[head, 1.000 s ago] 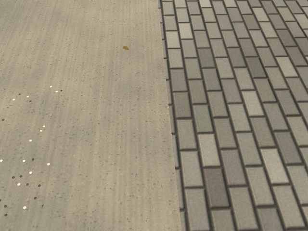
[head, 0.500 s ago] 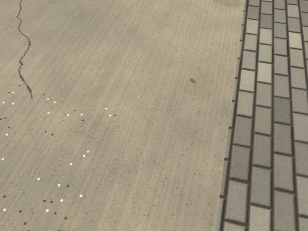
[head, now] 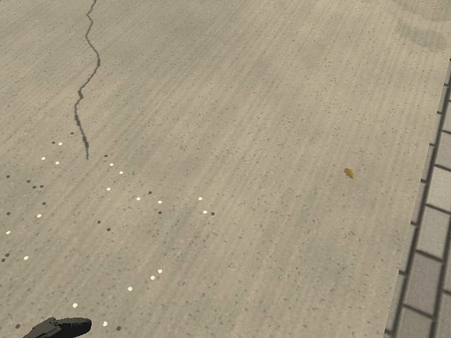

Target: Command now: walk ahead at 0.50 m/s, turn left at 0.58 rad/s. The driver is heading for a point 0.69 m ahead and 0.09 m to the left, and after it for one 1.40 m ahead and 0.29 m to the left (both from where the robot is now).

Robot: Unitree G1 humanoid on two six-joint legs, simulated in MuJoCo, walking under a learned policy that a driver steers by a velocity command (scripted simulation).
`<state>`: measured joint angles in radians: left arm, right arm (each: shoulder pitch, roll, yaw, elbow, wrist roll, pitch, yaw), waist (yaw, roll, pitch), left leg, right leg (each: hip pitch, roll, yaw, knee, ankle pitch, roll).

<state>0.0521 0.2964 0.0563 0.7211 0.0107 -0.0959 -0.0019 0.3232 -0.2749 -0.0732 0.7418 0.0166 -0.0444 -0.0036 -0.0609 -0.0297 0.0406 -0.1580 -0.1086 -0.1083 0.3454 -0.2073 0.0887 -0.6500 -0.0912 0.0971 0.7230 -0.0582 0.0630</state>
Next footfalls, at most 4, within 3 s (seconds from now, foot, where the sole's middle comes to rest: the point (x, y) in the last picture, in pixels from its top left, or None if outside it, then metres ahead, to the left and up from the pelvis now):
0.16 right None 0.28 -0.15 -0.78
0.68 left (150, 334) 0.48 0.19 -0.78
1.24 right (168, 218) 0.87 0.15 -0.78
1.70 left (93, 173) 1.07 0.42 -0.78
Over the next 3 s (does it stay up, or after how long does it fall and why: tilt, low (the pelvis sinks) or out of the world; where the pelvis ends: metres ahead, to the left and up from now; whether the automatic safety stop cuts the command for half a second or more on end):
stays up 1.39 0.25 -0.01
